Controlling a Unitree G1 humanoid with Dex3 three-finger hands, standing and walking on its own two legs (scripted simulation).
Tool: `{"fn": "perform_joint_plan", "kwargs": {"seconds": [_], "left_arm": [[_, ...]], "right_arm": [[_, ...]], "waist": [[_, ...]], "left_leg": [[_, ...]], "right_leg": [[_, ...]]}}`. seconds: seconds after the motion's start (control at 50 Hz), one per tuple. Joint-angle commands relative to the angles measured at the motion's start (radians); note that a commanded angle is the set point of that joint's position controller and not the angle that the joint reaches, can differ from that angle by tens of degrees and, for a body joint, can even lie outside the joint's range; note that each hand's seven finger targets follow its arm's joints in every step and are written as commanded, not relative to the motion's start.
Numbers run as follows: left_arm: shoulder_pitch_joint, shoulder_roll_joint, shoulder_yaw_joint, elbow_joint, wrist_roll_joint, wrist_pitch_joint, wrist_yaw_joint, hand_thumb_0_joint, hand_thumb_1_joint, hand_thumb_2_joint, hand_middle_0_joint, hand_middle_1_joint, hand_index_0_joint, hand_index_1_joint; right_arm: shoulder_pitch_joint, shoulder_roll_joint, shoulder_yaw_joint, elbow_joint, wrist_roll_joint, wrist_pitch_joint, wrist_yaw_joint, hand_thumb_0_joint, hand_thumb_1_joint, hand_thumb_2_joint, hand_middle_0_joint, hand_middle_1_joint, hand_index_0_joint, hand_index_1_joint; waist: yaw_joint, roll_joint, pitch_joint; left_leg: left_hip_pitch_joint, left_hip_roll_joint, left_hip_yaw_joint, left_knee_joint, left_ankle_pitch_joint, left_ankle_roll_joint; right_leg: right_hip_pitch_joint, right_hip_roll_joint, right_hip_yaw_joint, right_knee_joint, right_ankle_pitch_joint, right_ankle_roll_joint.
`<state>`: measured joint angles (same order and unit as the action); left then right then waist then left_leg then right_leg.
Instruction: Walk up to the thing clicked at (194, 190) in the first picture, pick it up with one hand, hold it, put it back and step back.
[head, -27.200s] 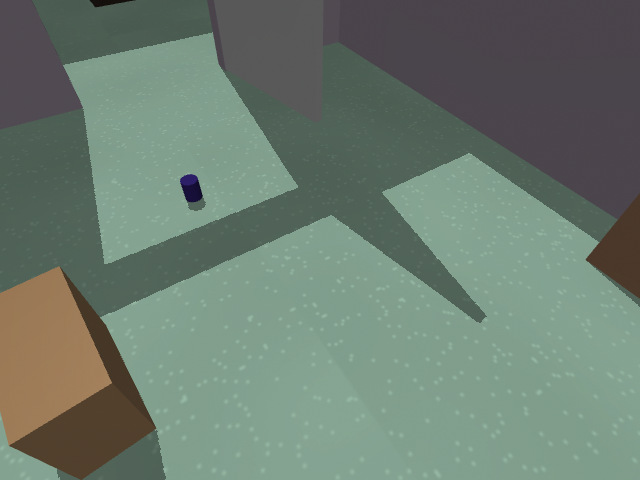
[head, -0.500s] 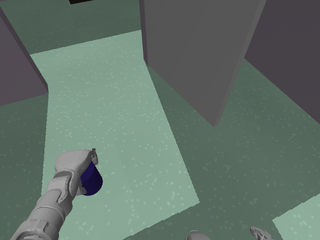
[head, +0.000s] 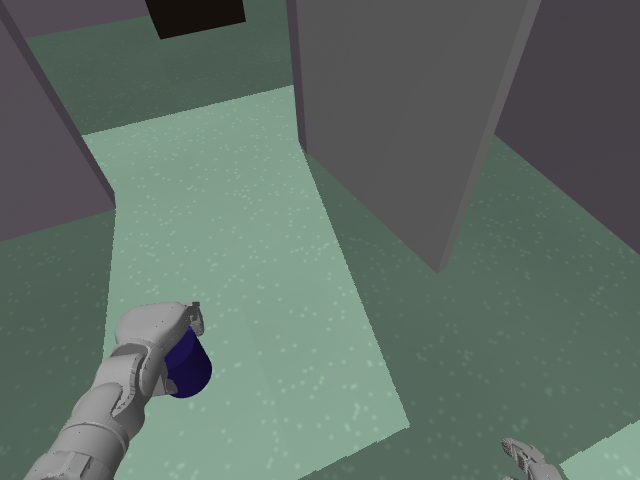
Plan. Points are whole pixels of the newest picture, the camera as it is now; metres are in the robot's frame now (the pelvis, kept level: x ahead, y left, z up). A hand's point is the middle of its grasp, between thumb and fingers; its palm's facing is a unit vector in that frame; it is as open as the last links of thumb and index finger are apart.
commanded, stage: hold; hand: left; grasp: from above
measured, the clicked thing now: (177, 359) +0.32 +0.22 -0.08
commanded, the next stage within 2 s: crouch in 1.38 s
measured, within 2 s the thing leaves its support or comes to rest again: neither
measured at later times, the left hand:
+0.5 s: hand (163, 355) +0.30 +0.21 -0.02, palm faces -0.43 -0.06 -0.90, open 10.5 cm
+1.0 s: hand (157, 350) +0.30 +0.21 +0.00, palm faces -0.43 -0.06 -0.90, open 10.5 cm
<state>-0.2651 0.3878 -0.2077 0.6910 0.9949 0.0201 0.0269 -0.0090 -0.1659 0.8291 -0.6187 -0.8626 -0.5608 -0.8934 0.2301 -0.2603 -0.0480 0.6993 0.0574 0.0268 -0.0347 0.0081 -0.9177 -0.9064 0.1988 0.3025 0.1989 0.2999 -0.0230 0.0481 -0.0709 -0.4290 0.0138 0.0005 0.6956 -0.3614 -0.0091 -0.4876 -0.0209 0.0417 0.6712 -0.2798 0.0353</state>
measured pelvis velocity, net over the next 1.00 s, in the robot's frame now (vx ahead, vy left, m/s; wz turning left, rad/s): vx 0.00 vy -0.01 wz -0.01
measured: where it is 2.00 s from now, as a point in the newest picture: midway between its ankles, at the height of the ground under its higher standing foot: outside the picture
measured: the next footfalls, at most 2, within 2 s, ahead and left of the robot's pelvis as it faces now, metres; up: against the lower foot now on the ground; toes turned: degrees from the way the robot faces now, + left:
none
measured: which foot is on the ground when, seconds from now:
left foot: down 0.00-1.00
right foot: down 0.00-1.00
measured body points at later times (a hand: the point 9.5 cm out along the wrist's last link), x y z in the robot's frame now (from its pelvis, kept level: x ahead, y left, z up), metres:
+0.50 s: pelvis +0.00 +0.00 +0.01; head +0.01 -0.03 +0.46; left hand +0.32 +0.21 +0.03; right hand +0.14 -0.26 -0.11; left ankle -0.01 +0.12 -0.72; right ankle +0.04 -0.14 -0.72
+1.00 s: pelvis +0.00 -0.01 +0.02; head +0.01 -0.03 +0.46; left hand +0.32 +0.22 +0.05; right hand +0.16 -0.26 -0.10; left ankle -0.01 +0.12 -0.72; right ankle +0.04 -0.14 -0.72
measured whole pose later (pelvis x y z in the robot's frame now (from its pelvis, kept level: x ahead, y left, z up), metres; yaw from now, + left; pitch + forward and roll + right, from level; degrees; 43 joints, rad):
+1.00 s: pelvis +0.00 -0.01 +0.02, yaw +0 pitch +1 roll +0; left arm -0.21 0.41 -0.20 0.53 0.97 0.01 -0.09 -0.01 -0.17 0.83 -0.63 -0.85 -0.57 -0.89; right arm 0.19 -0.26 -0.03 0.67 0.08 0.04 -0.06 0.01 -0.92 -0.91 0.20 0.30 0.20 0.30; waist 0.01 0.06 -0.03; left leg -0.26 0.01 0.01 0.53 -0.29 -0.01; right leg -0.34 -0.02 0.05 0.54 -0.23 0.03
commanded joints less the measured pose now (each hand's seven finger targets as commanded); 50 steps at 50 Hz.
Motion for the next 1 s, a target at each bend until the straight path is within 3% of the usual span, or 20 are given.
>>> {"fn": "perform_joint_plan", "kwargs": {"seconds": [0.0, 0.06, 0.12, 0.24, 0.42, 0.7, 0.74, 0.8, 0.82, 0.92, 0.96, 0.98], "left_arm": [[-0.308, 0.202, 0.097, -0.207, 0.001, 0.001, 0.024, 0.000, 0.447, 1.072, -0.851, -0.993, -0.854, -0.991], [-0.300, 0.207, 0.102, -0.221, -0.006, -0.002, 0.013, 0.000, 0.450, 1.058, -0.844, -1.000, -0.853, -0.992], [-0.288, 0.197, 0.091, -0.244, -0.003, 0.000, -0.001, 0.000, 0.447, 1.039, -0.844, -0.984, -0.853, -0.976], [-0.281, 0.211, 0.107, -0.274, -0.004, -0.001, -0.018, 0.000, 0.445, 1.087, -0.861, -0.991, -0.860, -0.994], [-0.270, 0.208, 0.107, -0.297, -0.015, -0.007, -0.034, 0.000, 0.428, 1.086, -0.858, -0.971, -0.851, -0.980], [-0.260, 0.215, 0.112, -0.334, -0.019, -0.013, -0.059, 0.000, 0.413, 1.067, -0.866, -0.936, -0.851, -0.953], [-0.270, 0.237, 0.129, -0.342, -0.020, -0.015, -0.059, 0.000, 0.421, 1.068, -0.861, -0.942, -0.850, -0.955], [-0.253, 0.213, 0.109, -0.328, -0.019, -0.015, -0.066, 0.000, 0.410, 1.061, -0.848, -0.953, -0.840, -0.962], [-0.254, 0.237, 0.132, -0.323, -0.022, -0.017, -0.066, 0.000, 0.409, 1.058, -0.843, -0.958, -0.838, -0.965], [-0.256, 0.242, 0.137, -0.355, -0.029, -0.021, -0.075, 0.000, 0.422, 1.063, -0.868, -0.933, -0.855, -0.948], [-0.264, 0.220, 0.112, -0.356, -0.026, -0.019, -0.080, 0.000, 0.424, 1.056, -0.863, -0.934, -0.854, -0.946], [-0.275, 0.235, 0.125, -0.348, -0.024, -0.021, -0.080, 0.000, 0.416, 1.061, -0.852, -0.941, -0.844, -0.952]], "right_arm": [[-0.051, -0.129, -0.038, -0.128, -0.002, -0.034, -0.010, 0.000, -0.913, -0.906, 0.200, 0.300, 0.200, 0.300], [-0.064, -0.128, -0.035, -0.137, 0.001, -0.034, -0.010, 0.000, -0.913, -0.906, 0.200, 0.300, 0.200, 0.300], [-0.076, -0.124, -0.032, -0.148, 0.001, -0.032, -0.012, 0.000, -0.913, -0.906, 0.200, 0.300, 0.200, 0.300], [-0.085, -0.123, -0.029, -0.150, 0.005, -0.029, -0.016, 0.000, -0.914, -0.907, 0.200, 0.300, 0.200, 0.300], [-0.102, -0.120, -0.025, -0.163, 0.008, -0.031, -0.019, 0.000, -0.913, -0.907, 0.200, 0.300, 0.200, 0.300], [-0.127, -0.114, -0.019, -0.172, 0.012, -0.033, -0.027, 0.000, -0.915, -0.909, 0.200, 0.300, 0.200, 0.300], [-0.127, -0.117, -0.019, -0.168, 0.013, -0.032, -0.028, 0.000, -0.914, -0.908, 0.200, 0.300, 0.200, 0.300], [-0.130, -0.113, -0.018, -0.173, 0.013, -0.032, -0.030, 0.000, -0.915, -0.909, 0.200, 0.300, 0.200, 0.300], [-0.131, -0.118, -0.019, -0.176, 0.014, -0.029, -0.031, 0.000, -0.914, -0.908, 0.200, 0.300, 0.200, 0.300], [-0.141, -0.115, -0.016, -0.176, 0.013, -0.029, -0.032, 0.000, -0.914, -0.908, 0.200, 0.300, 0.200, 0.300], [-0.137, -0.111, -0.015, -0.179, 0.015, -0.029, -0.032, 0.000, -0.913, -0.908, 0.200, 0.300, 0.200, 0.300], [-0.136, -0.112, -0.014, -0.176, 0.013, -0.029, -0.034, 0.000, -0.912, -0.908, 0.200, 0.300, 0.200, 0.300]], "waist": [[0.008, -0.033, -0.245], [0.014, -0.049, -0.215], [0.018, -0.042, -0.214], [0.020, -0.023, -0.228], [0.022, -0.050, -0.198], [0.029, -0.049, -0.182], [0.039, -0.025, -0.193], [0.032, -0.045, -0.182], [0.035, -0.041, -0.173], [0.038, -0.032, -0.171], [0.030, -0.043, -0.177], [0.032, -0.045, -0.181]], "left_leg": [[0.101, -0.035, 0.016, -0.113, 0.267, 0.013], [0.086, -0.037, 0.012, -0.129, 0.219, 0.015], [0.101, -0.034, 0.014, -0.139, 0.226, 0.015], [0.137, -0.036, 0.021, -0.148, 0.273, 0.015], [0.150, -0.037, 0.020, -0.179, 0.232, 0.020], [0.192, -0.038, 0.025, -0.212, 0.249, 0.020], [0.203, -0.035, 0.024, -0.220, 0.264, 0.016], [0.212, -0.033, 0.021, -0.226, 0.277, 0.017], [0.208, -0.037, 0.026, -0.230, 0.256, 0.020], [0.226, -0.035, 0.024, -0.245, 0.252, 0.019], [0.232, -0.034, 0.024, -0.242, 0.274, 0.021], [0.231, -0.036, 0.025, -0.241, 0.277, 0.022]], "right_leg": [[0.160, 0.051, -0.035, -0.091, 0.183, -0.042], [0.163, 0.049, -0.033, -0.107, 0.137, -0.039], [0.165, 0.049, -0.034, -0.112, 0.141, -0.041], [0.181, 0.049, -0.033, -0.117, 0.185, -0.041], [0.200, 0.046, -0.033, -0.155, 0.142, -0.039], [0.230, 0.044, -0.034, -0.188, 0.156, -0.036], [0.237, 0.046, -0.034, -0.187, 0.165, -0.039], [0.239, 0.047, -0.036, -0.191, 0.177, -0.040], [0.239, 0.044, -0.034, -0.204, 0.160, -0.038], [0.249, 0.045, -0.034, -0.215, 0.152, -0.039], [0.253, 0.046, -0.036, -0.211, 0.177, -0.038], [0.255, 0.044, -0.036, -0.213, 0.182, -0.037]]}}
